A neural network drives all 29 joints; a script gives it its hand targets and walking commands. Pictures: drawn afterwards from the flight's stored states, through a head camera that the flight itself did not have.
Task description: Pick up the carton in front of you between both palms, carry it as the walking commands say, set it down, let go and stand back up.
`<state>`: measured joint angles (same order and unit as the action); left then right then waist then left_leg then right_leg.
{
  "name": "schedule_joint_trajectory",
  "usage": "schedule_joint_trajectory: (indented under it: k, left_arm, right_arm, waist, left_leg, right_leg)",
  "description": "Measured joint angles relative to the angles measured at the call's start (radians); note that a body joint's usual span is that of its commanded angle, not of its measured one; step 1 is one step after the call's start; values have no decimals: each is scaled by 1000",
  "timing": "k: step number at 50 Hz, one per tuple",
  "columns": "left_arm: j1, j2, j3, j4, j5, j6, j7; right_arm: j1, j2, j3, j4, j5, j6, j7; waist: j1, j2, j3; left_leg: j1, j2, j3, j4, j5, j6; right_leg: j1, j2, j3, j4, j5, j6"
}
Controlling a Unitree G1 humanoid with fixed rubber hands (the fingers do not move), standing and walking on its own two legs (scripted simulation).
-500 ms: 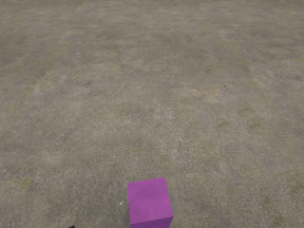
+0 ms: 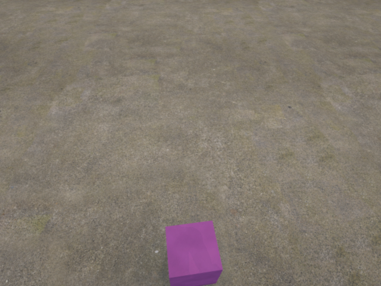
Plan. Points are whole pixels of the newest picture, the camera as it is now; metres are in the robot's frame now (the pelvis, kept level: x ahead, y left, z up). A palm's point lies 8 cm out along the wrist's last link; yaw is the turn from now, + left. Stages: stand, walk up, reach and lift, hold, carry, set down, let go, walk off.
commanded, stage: stand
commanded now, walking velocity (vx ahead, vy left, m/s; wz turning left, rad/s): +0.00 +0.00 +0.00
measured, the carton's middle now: (191, 256) +0.36 +0.00 -0.64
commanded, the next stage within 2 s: none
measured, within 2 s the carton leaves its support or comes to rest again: neither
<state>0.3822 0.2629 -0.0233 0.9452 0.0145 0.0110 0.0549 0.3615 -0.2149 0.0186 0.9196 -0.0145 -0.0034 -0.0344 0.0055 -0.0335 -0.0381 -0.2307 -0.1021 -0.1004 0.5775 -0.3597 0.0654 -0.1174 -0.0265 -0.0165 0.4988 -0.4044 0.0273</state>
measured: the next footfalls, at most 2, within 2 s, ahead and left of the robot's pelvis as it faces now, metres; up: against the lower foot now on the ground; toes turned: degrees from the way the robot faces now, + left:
none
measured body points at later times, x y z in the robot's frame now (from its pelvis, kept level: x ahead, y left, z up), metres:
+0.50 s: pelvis -0.02 -0.01 +0.01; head -0.02 +0.01 +0.46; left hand -0.07 +0.22 -0.16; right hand -0.05 -0.23 -0.15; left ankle -0.04 +0.09 -0.73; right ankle -0.09 -0.14 -0.73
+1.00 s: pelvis -0.04 -0.02 +0.01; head -0.04 -0.01 +0.46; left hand -0.10 +0.19 -0.16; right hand -0.07 -0.23 -0.15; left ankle -0.04 +0.09 -0.73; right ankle -0.09 -0.14 -0.73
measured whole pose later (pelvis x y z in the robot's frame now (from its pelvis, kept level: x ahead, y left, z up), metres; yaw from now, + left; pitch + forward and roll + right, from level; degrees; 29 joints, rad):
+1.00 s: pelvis -0.04 -0.02 +0.01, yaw +1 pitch -1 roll +0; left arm 0.39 0.15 -0.04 1.17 0.02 0.00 0.06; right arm 0.36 -0.12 0.03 1.15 0.00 0.00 -0.05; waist 0.01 -0.02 0.01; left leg -0.20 -0.08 -0.13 0.50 -0.27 0.03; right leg -0.10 0.00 -0.04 0.45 -0.33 0.00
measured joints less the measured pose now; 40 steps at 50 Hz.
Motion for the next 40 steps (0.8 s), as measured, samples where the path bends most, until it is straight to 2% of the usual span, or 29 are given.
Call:
schedule_joint_trajectory:
  k: [17,40]
  left_arm:
    - [7,-52,-20,134,0,5,0]
    - [7,-100,-23,210,5,-3,1]
  right_arm:
    - [9,43,16,131,5,5,-7]
    - [1,82,16,220,10,5,-12]
  waist:
    - [-2,3,32]
    - [0,10,46]
  left_leg:
    - [35,2,-12,-44,40,-8]
    - [34,16,-22,-73,80,-29]
  right_leg:
    - [35,1,-11,-38,34,-5]
    - [27,14,-20,-49,65,-23]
